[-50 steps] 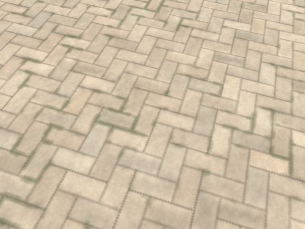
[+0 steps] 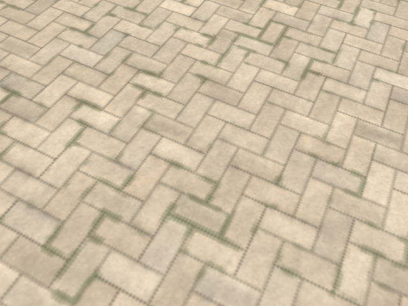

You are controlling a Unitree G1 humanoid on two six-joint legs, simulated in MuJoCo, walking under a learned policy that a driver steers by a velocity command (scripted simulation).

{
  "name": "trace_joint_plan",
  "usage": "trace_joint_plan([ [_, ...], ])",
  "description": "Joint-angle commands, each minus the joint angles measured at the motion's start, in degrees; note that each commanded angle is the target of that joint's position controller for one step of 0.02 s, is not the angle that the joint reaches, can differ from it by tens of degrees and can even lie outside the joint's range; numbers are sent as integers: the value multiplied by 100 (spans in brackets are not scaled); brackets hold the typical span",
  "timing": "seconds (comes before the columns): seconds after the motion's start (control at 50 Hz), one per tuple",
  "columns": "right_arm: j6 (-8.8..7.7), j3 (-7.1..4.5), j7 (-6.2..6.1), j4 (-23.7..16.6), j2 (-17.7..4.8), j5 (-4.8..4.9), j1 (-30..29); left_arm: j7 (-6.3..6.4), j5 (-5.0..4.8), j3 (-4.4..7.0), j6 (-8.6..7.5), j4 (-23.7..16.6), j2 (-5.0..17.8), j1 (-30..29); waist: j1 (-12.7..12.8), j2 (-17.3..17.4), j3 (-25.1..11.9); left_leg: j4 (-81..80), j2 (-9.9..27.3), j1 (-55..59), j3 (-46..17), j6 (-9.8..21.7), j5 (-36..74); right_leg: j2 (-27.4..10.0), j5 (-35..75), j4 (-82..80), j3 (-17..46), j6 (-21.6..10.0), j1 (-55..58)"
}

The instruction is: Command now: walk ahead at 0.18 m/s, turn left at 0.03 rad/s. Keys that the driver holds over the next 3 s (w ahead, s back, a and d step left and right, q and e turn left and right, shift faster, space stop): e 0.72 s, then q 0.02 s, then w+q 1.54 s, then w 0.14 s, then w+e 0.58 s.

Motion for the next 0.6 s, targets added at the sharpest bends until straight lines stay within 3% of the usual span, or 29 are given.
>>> trace_joint_plan([
  [0.02, -66, -112, -98, -287, -695, -34, -323, -30, -28, 13, 42, -91, 163, 454, 156, 651, -777, -463, 1265, -102, -100, 618, 3541, 1, 1184, -1015, -160, 19, 1021],
  [0.08, -18, -98, -135, -98, -802, -106, -178, -117, -102, 16, 23, -175, 230, 96, -60, 573, -716, -491, 1476, 280, -83, 511, 3206, 83, 1717, -1664, -124, -78, 1109],
  [0.16, 180, -157, -196, 33, -998, -55, -209, -237, -93, 100, 31, -417, 485, -132, -93, 583, -464, 37, 1828, 1061, -201, 580, 3408, 241, 515, -1886, -140, -286, 534],
  [0.2, 326, -180, -274, 3, -1008, 43, -252, -309, -79, 114, 47, -490, 486, -2, -5, 610, -460, 589, 1910, 1299, -248, 539, 3786, 365, 22, -2059, -287, -411, 511],
  [0.22, 387, -186, -322, -44, -1007, 90, -327, -328, -77, 141, 44, -468, 512, 254, 161, 575, -566, 1051, 1799, 1279, -153, 408, 4149, 487, 233, -2434, -381, -536, 870],
  [0.24, 410, -189, -365, -87, -995, 77, -273, -304, -55, 224, 30, -424, 721, 651, 357, 340, -866, 1787, 1489, 1021, 71, 119, 4132, 466, 1561, -2883, -160, -758, 1681],
  [0.26, 351, -154, -372, -291, -896, -81, -228, -235, -6, 356, 46, -447, 1235, 1045, 355, -497, -1436, 3217, 845, 37, 401, -276, 2438, -362, 3916, -2795, 1068, -1306, 2975],
  [0.28, 289, -47, -297, -438, -552, -170, -193, -177, 78, 377, 110, -461, 1350, 1201, 296, -1516, -1869, 4883, -268, -1895, 314, -678, -2479, -1548, 5130, -3075, 2970, -2491, 4298],
  [0.3, 264, -83, -193, -340, -807, -96, -213, -133, 35, 230, 145, -524, 818, 1185, 414, -738, -2223, 5433, 59, -2036, -543, -648, -2949, -1487, 4198, -3182, 2997, -2401, 4307],
  [0.32, 289, -108, -159, -394, -817, 53, -393, -89, -28, 224, 174, -637, 745, 774, 330, -421, -1678, 5611, 275, -2321, -557, -694, -2640, -1244, 3567, -3221, 2445, -2162, 3886],
  [0.34, 333, -103, -175, -393, -761, 52, -504, -64, -97, 214, 233, -704, 688, 524, 260, 70, -1327, 5321, 447, -2416, -474, -735, -2357, -991, 2912, -3352, 2082, -1919, 3422],
  [0.36, 381, -124, -208, -421, -775, 19, -593, -37, -140, 204, 302, -768, 675, 325, 180, 227, -1038, 4798, 583, -2332, -440, -783, -2107, -828, 2297, -3491, 1900, -1757, 2955],
  [0.4, 424, -91, -220, -428, -597, 41, -530, -9, -69, 261, 417, -845, 796, 189, 49, -223, -895, 3755, 470, -1782, -209, -906, -1808, -393, 1765, -3648, 1623, -1598, 2366],
  [0.44, 399, -82, -243, -389, -555, 57, -418, 44, -53, 330, 477, -879, 910, 297, 93, -489, -1093, 3147, 388, -1463, -198, -1024, -1654, -340, 1804, -3604, 1628, -1626, 2365],
  [0.5, 373, -97, -238, -395, -609, 61, -418, 89, -92, 379, 538, -931, 982, 286, 170, -593, -1261, 2510, 357, -1087, -242, -1051, -1200, -303, 1363, -3563, 1793, -1528, 2262],
  [0.56, 303, -144, -187, -432, -675, 78, -410, 95, -99, 378, 609, -990, 951, 196, 187, -721, -1191, 1899, 335, -883, -261, -963, -1057, -243, 834, -3481, 2119, -1387, 2222],
  [0.6, 225, -192, -143, -359, -685, 81, -126, 112, -150, 359, 669, -1042, 895, 37, 4, -739, -1125, 865, 332, -356, -135, -809, -482, -64, 615, -3234, 2168, -1161, 2045],
])
Next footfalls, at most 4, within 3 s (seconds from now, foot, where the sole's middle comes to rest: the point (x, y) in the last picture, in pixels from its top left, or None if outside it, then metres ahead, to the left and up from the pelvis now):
0.24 right None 0.22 -0.13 -0.78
0.62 left None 0.25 0.11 -0.78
1.02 right None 0.17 -0.13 -0.78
1.44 left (176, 272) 0.55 0.07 -0.78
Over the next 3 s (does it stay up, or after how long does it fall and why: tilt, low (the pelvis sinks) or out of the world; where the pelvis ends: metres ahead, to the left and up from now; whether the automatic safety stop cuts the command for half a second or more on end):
stays up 1.21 0.20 -0.03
